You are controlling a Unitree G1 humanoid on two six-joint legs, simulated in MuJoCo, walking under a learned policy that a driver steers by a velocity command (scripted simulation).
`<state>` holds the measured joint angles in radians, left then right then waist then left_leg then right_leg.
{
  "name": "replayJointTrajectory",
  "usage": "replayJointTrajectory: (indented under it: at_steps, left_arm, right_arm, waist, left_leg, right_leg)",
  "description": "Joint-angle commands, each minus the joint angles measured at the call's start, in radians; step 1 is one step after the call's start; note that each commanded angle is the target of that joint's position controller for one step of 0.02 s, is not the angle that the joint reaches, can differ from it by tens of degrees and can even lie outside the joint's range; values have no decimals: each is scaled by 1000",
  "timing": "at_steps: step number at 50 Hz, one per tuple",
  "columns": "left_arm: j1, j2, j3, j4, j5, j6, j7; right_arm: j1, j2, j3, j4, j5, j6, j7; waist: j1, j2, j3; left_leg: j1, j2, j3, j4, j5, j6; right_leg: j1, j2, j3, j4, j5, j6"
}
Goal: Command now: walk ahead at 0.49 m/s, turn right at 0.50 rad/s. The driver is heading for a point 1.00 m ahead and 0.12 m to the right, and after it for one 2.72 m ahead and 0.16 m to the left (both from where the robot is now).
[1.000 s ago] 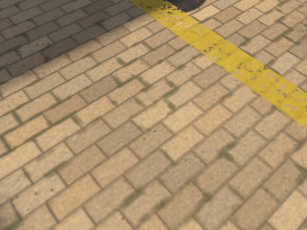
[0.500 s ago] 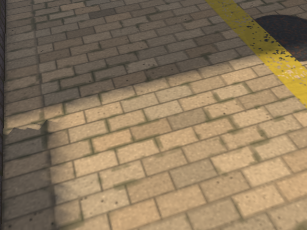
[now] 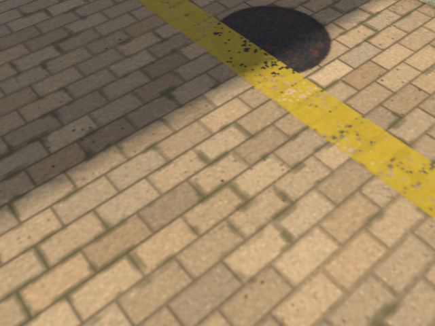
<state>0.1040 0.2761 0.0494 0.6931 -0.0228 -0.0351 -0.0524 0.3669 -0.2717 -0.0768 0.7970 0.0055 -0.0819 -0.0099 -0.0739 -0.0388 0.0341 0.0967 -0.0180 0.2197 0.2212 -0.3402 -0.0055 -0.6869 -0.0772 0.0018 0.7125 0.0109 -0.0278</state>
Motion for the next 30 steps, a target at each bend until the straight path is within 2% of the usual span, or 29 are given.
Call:
replayJointTrajectory:
  at_steps: [1,2,3,4,5,6,7,8,9,10,11,12,13,15,17,20,23,26,27,28,29,30]
  left_arm:
    - [-85,64,13,-108,0,-11,-20]
    - [-64,81,22,-113,1,-7,-21]
    - [2,108,37,-105,-1,-2,-19]
    - [133,150,62,-79,-4,3,-12]
    - [293,211,95,-41,-4,13,5]
    - [315,326,114,-34,-9,15,24]
    - [323,303,99,-76,-4,-5,18]
    - [299,230,81,-69,5,-18,14]
    - [247,202,72,-65,2,-28,15]
    - [174,171,61,-75,1,-31,17]
    - [127,143,52,-90,11,-33,21]
    - [105,136,48,-100,21,-33,25]
    - [98,139,49,-98,19,-35,29]
    - [121,154,53,-82,12,-39,40]
    - [147,173,57,-66,9,-35,53]
    - [188,179,58,-48,0,-23,63]
    - [238,186,61,-25,-6,-15,65]
    - [257,163,54,-8,-1,-9,68]
    - [253,164,55,-5,2,-7,68]
    - [241,153,52,-6,4,-5,66]
    - [243,117,39,-9,10,-6,62]
    - [283,65,18,-24,28,-9,61]
  right_arm:
    - [-38,-190,-46,-51,14,4,-9]
    - [-38,-208,-51,-50,17,12,-12]
    - [-41,-224,-54,-51,20,23,-15]
    - [-53,-232,-54,-56,25,31,-17]
    - [-53,-217,-44,-66,23,27,-21]
    - [49,-65,2,-112,-27,10,-9]
    - [22,-86,17,-137,-3,-32,4]
    - [-114,-168,-6,-165,38,-54,13]
    - [-155,-157,2,-184,41,-65,11]
    - [-160,-149,2,-174,15,-67,2]
    - [-145,-160,-6,-167,-4,-59,-1]
    - [-128,-161,-9,-163,-10,-46,1]
    - [-117,-152,-7,-160,-18,-36,1]
    - [-137,-123,2,-165,-26,-19,0]
    - [-217,-99,14,-188,-27,-14,-1]
    - [-339,-75,27,-210,-19,-21,8]
    - [-409,-98,21,-227,-1,-33,23]
    - [-383,-132,7,-216,2,-46,38]
    - [-354,-139,1,-210,2,-49,39]
    - [-290,-148,-7,-193,-1,-53,35]
    - [-192,-177,-22,-174,-12,-59,29]
    - [-47,-235,-35,-163,-25,-60,24]
  waist:
    - [35,88,64]
    - [54,111,27]
    - [94,130,-25]
    - [171,130,-97]
    - [253,92,-177]
    - [149,-207,-259]
    - [168,-167,-463]
    - [211,-55,-342]
    - [173,-5,-211]
    - [122,61,-134]
    - [86,47,-105]
    - [62,23,-92]
    - [52,19,-84]
    - [53,24,-62]
    - [77,13,-35]
    - [130,-24,-26]
    - [158,-42,-24]
    - [144,-73,-32]
    - [127,-90,-31]
    - [88,-96,-47]
    - [40,-74,-123]
    - [2,63,-274]
  left_leg:
    - [-26,305,-36,8,717,129]
    - [0,304,-24,81,901,119]
    - [12,297,-13,197,1058,109]
    - [-35,275,4,380,1110,90]
    - [-212,233,11,638,949,51]
    - [-645,70,-24,1034,-27,-16]
    - [-816,-45,-286,1232,-283,-26]
    - [-904,17,-346,1228,-181,-2]
    - [-905,60,-333,1140,-90,17]
    - [-851,101,-327,1050,-35,16]
    - [-776,124,-331,990,3,10]
    - [-726,132,-330,961,24,1]
    - [-710,134,-317,925,37,-15]
    - [-698,128,-290,838,83,-47]
    - [-705,110,-277,692,209,-70]
    - [-628,57,-266,446,402,-76]
    - [-587,26,-285,338,430,-67]
    - [-572,35,-300,283,361,-26]
    - [-539,34,-289,273,317,-5]
    - [-452,22,-265,235,300,22]
    - [-285,55,-287,230,297,65]
    - [-11,228,-479,263,286,146]
  right_leg:
    - [37,26,-51,-66,-58,-50]
    - [97,63,-86,-61,-112,-70]
    - [190,105,-115,-54,-168,-93]
    - [373,148,-128,-88,-167,-125]
    - [659,147,-58,-136,-126,-165]
    - [1018,-119,427,-161,-154,-312]
    - [1144,-269,898,-371,-378,-453]
    - [1068,-238,780,-429,-378,-372]
    - [918,-197,647,-431,-315,-329]
    - [762,-155,539,-428,-198,-296]
    - [652,-119,463,-444,-96,-284]
    - [584,-98,429,-466,-46,-282]
    - [543,-86,400,-481,5,-287]
    - [463,-64,330,-491,87,-284]
    - [424,-28,280,-491,75,-259]
    - [397,18,251,-467,-45,-206]
    - [442,-10,322,-426,-125,-193]
    - [558,-65,390,-346,-123,-174]
    - [575,-74,403,-320,-85,-166]
    - [576,-55,394,-266,-8,-149]
    - [551,-2,350,-122,65,-119]
    - [405,70,274,167,-121,-77]
